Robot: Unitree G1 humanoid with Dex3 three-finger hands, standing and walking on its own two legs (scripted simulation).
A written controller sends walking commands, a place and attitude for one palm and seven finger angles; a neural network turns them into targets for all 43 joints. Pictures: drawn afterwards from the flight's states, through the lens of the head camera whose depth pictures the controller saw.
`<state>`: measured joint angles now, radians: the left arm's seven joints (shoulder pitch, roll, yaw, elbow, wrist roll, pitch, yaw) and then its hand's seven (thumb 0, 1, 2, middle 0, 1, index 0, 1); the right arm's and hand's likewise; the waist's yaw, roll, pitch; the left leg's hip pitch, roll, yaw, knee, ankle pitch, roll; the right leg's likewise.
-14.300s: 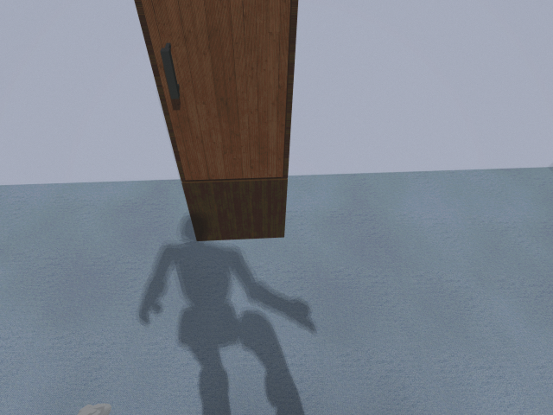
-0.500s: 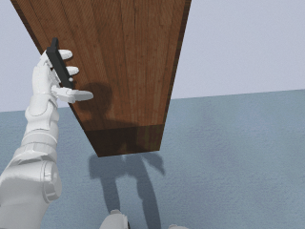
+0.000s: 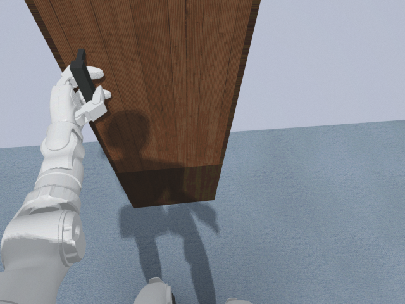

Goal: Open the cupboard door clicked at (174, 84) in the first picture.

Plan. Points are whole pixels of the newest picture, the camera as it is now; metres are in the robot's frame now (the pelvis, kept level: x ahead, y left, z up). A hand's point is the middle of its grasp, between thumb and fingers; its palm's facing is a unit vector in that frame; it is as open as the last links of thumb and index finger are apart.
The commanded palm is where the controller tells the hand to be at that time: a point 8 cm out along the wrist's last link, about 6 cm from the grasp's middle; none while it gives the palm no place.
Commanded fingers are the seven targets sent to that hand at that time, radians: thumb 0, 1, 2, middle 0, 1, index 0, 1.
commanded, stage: close the thumb around the handle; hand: left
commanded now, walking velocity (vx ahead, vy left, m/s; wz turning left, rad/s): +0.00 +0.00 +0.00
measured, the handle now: (90, 84) +0.53 +0.21 +0.11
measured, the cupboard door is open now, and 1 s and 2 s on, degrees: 0 40 44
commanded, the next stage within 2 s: pull the door open along its arc in 0.04 s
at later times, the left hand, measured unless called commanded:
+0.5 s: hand (101, 119) +0.44 +0.18 +0.10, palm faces +0.07 -1.00 +0.02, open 5.7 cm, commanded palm +0.39 +0.22 +0.10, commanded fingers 0.00 0.90 0.90 -0.40 -1.35 -0.40 -1.35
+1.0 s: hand (162, 185) +0.30 +0.06 +0.11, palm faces +0.38 -0.93 -0.02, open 6.1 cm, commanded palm +0.23 +0.08 +0.10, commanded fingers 0.00 0.90 0.90 -0.40 -1.35 -0.40 -1.35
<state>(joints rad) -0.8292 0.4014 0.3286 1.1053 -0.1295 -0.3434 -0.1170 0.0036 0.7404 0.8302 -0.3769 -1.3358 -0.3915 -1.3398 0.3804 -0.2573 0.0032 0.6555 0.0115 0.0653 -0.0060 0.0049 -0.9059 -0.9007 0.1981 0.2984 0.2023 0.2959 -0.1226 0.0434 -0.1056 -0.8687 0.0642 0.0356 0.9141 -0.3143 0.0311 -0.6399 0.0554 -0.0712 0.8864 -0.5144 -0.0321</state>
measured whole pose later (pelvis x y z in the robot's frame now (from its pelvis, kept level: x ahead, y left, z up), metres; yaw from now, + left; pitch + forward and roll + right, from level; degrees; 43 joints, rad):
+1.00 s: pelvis +0.01 -0.02 +0.02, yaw +2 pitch +5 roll +0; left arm 0.10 -0.09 -0.25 -0.03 0.05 0.01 0.57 0.02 0.68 0.76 -0.32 -1.32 -0.35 -1.33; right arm 0.14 -0.17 0.03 0.50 -0.04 0.09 0.05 0.01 -0.91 -0.90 0.20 0.30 0.20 0.30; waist -0.01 0.05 -0.11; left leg -0.59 0.03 0.02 0.82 -0.31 0.00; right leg -0.36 0.03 -0.08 0.81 -0.53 -0.06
